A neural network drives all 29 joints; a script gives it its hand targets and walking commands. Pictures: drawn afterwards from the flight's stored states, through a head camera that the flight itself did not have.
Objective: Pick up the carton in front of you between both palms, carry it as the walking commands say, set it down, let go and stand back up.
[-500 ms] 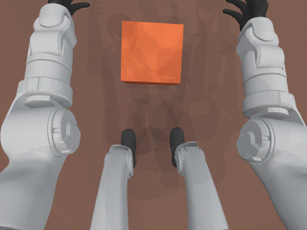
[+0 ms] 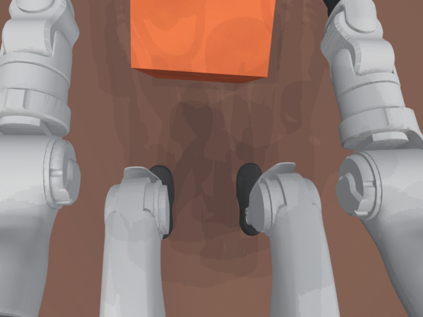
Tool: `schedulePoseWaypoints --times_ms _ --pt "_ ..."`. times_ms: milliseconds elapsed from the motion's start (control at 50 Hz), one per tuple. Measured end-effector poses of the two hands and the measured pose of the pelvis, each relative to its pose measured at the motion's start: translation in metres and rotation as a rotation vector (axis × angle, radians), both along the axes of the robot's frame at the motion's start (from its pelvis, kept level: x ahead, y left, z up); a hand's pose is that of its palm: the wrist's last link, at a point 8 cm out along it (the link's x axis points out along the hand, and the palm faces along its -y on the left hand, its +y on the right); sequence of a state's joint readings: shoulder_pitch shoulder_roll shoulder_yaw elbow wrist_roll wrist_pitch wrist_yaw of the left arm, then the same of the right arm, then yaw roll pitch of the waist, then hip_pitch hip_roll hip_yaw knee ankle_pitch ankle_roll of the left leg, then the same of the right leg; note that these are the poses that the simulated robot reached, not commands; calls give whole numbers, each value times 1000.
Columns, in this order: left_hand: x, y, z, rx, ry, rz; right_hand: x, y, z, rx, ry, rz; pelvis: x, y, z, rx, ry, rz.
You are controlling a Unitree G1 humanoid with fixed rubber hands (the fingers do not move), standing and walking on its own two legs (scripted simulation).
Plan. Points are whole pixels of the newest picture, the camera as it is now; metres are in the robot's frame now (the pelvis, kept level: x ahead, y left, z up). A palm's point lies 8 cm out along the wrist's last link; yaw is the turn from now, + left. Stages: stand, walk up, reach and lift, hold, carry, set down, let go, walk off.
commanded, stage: reach and lift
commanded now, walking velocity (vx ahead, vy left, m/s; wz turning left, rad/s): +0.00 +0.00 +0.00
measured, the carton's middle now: (202, 23) +0.56 +0.01 -0.32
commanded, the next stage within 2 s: none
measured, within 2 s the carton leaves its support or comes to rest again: leaves its support in 1.18 s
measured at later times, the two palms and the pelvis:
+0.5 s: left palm (94, 9) +0.56 +0.19 -0.26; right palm (304, 24) +0.54 -0.16 -0.26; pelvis -0.01 +0.01 -0.08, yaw -1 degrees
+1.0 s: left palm (105, 2) +0.57 +0.17 -0.24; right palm (296, 21) +0.54 -0.14 -0.24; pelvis -0.02 +0.02 -0.07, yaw -1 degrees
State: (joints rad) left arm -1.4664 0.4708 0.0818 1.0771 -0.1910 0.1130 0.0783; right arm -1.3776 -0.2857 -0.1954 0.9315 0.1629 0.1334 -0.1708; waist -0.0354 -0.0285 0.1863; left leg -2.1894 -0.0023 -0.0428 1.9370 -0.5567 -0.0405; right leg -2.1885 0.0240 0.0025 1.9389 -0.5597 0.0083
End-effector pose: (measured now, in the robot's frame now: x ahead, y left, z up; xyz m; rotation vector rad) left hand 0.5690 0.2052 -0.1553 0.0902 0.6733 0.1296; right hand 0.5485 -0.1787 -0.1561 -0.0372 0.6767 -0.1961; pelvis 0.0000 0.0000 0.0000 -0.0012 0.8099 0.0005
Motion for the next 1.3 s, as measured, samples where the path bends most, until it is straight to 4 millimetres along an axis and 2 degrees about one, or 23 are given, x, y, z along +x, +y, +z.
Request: schedulePoseWaypoints --times_ms 160,220,300,380,440,520,640,780,900,1120,1160,1220,1300 --pt "-1 -7 -36 -12 32 -23 -5 5 -40 20 41 -1 -12 4 -42 -19 -94 1" --pt "-7 -11 -58 -19 63 -38 -8 7 -59 20 57 8 -15 6 -51 -21 -118 1" --pt "-5 -21 -82 -27 54 -60 -10 4 -82 12 63 2 -19 10 -61 -19 -164 2" --pt "-6 -24 -102 -33 49 -62 -8 1 -96 -2 43 4 -19 11 -71 -22 -206 1" --pt "-9 -19 -109 -24 63 -59 -11 6 -102 8 61 1 -16 12 -76 -24 -223 -3" --pt "-4 -11 -100 -23 36 -49 -7 17 -98 12 53 19 -14 13 -77 -25 -230 -2" --pt "-2 -10 -83 -40 37 -68 -7 30 -86 25 56 15 -13 15 -73 -37 -214 13" --pt "-4 -37 -80 -65 42 -130 -10 38 -80 49 40 39 -15 19 -66 -50 -201 19" --pt "-3 -42 -79 -33 54 -113 -10 39 -81 58 39 14 -19 19 -63 -42 -215 11" --pt "-8 -40 -82 -84 48 -101 -6 34 -79 68 51 84 -18 16 -78 -30 -194 -2" --pt "-13 -41 -81 -70 53 -82 -3 36 -73 57 50 72 -18 16 -77 -29 -190 1" --pt "-25 -43 -71 -43 67 -26 -3 41 -53 34 40 28 -16 15 -73 -26 -178 9" --pt "-37 -41 -40 -69 56 -12 -12 43 -15 57 16 5 -13 13 -60 -22 -155 20"
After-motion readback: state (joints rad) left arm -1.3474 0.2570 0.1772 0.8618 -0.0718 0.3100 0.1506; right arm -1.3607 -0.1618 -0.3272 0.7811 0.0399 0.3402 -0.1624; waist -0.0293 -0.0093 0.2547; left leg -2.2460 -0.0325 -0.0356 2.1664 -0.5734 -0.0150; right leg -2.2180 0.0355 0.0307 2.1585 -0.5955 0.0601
